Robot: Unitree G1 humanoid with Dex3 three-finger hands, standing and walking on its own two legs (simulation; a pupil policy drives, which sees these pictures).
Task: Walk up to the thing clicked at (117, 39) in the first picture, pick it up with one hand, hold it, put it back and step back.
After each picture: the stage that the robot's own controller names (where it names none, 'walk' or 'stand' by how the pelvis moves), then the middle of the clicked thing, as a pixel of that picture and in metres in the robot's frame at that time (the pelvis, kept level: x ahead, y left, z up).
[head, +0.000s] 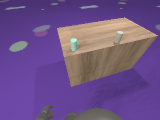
stand; (118, 37) +0.89 -0.27 +0.00
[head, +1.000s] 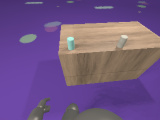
sink last; (122, 41) +0.78 -0.25 +0.03
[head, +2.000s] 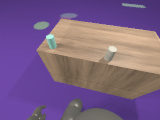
rise first; (110, 53) +0.55 -0.07 +0.02
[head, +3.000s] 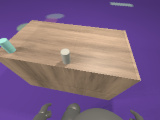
stand; (66, 56) +0.44 +0.23 +0.03
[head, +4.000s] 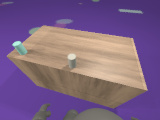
stand; (72, 61) +0.44 +0.18 +0.01
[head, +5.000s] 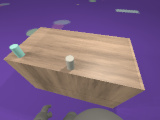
stand; (70, 63) +0.43 +0.19 +0.00
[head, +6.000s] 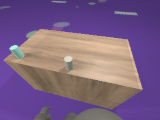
stand; (69, 63) +0.43 +0.20 +0.00
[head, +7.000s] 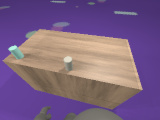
stand; (68, 63) +0.43 +0.20 +0.00
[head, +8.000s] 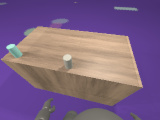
rise first; (68, 62) +0.43 +0.21 +0.00
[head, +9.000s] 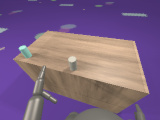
rise first; (72, 63) +0.43 +0.20 +0.00
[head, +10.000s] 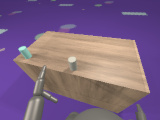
go down; (72, 63) +0.43 +0.20 +0.01
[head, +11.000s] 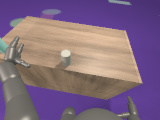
go down; (66, 58) +0.43 +0.18 +0.03
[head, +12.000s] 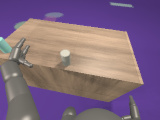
go down; (65, 58) +0.44 +0.19 +0.04
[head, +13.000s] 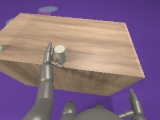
close in; (61, 54) +0.43 +0.20 +0.07
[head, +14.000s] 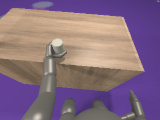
lift; (59, 48) +0.47 +0.20 +0.08
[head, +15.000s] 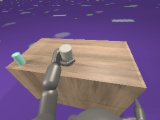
lift; (67, 55) +0.33 +0.15 +0.24
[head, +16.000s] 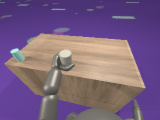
hold; (66, 60) +0.32 +0.17 +0.18
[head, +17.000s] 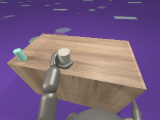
hold; (65, 59) +0.33 +0.18 +0.19
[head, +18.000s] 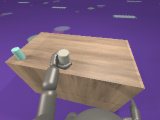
crouch; (64, 59) +0.34 +0.19 +0.17
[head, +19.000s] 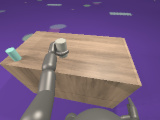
lower; (62, 48) +0.43 +0.21 +0.18
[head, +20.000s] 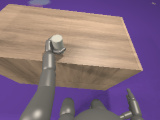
lower; (58, 45) +0.49 +0.20 +0.09
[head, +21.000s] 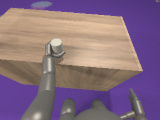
lower; (58, 48) +0.47 +0.20 +0.08
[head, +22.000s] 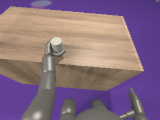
lower; (58, 47) +0.47 +0.20 +0.09
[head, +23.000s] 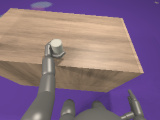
lower; (57, 49) +0.46 +0.20 +0.08
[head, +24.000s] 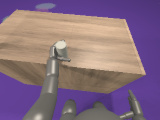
open; (62, 50) +0.45 +0.18 +0.08
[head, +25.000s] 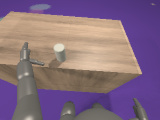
sink last; (60, 53) +0.44 +0.19 +0.07
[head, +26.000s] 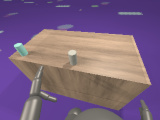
stand; (73, 57) +0.47 +0.19 +0.06
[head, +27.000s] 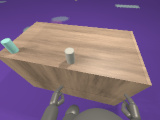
stand; (70, 56) +0.44 +0.19 +0.07
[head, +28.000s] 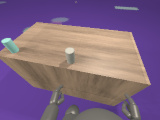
stand; (70, 56) +0.45 +0.18 +0.07
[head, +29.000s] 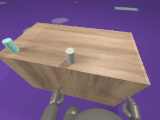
stand; (70, 56) +0.45 +0.18 +0.07
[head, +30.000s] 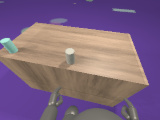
stand; (70, 56) +0.45 +0.18 +0.07
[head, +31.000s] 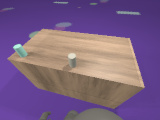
stand; (72, 60) +0.46 +0.18 +0.01
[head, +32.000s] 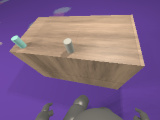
walk; (69, 46) +0.54 +0.24 +0.02
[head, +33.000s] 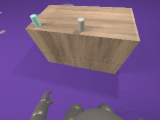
walk; (81, 25) +0.83 +0.15 +0.03
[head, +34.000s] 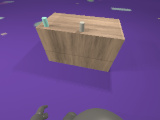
stand; (82, 26) +1.05 +0.18 +0.01
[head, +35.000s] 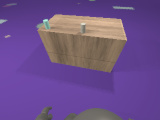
stand; (83, 28) +1.03 +0.17 +0.00
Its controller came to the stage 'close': yes
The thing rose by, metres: 0.20
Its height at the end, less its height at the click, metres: +0.00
